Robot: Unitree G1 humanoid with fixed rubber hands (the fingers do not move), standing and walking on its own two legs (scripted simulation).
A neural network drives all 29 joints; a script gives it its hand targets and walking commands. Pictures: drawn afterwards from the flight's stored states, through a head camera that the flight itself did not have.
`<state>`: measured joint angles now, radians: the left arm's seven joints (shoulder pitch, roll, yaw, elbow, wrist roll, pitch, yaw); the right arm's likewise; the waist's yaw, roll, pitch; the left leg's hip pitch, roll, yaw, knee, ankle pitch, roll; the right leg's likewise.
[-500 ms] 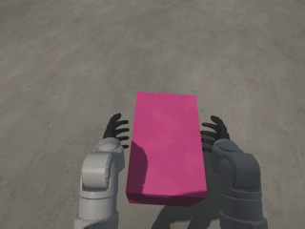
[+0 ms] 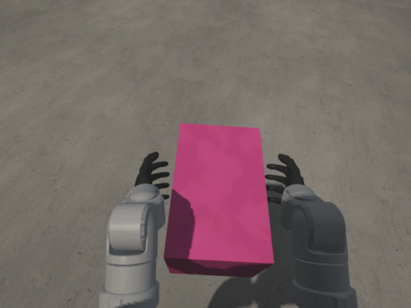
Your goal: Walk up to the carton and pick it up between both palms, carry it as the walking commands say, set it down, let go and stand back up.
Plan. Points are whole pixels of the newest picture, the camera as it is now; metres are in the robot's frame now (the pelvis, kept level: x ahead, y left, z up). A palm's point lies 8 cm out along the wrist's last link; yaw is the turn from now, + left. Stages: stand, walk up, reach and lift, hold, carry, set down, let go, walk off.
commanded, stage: carry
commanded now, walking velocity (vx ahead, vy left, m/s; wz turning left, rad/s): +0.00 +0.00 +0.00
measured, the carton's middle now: (215, 199) +0.34 -0.01 +0.01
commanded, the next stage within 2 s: hold in 1.74 s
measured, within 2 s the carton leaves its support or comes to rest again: neither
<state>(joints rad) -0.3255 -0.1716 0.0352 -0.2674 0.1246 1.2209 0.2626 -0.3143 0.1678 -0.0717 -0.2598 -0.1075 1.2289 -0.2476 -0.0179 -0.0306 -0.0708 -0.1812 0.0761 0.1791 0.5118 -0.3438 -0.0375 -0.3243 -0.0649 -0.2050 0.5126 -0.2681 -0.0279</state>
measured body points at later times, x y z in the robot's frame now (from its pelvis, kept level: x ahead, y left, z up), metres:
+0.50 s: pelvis -0.03 +0.02 +0.00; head -0.05 +0.03 +0.45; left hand +0.27 +0.15 +0.09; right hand +0.27 -0.11 +0.09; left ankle -0.10 +0.12 -0.74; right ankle -0.01 -0.09 -0.74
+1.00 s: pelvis -0.04 +0.02 +0.00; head -0.07 +0.03 +0.45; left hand +0.26 +0.15 +0.07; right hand +0.26 -0.11 +0.07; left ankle -0.10 +0.12 -0.74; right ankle -0.01 -0.09 -0.74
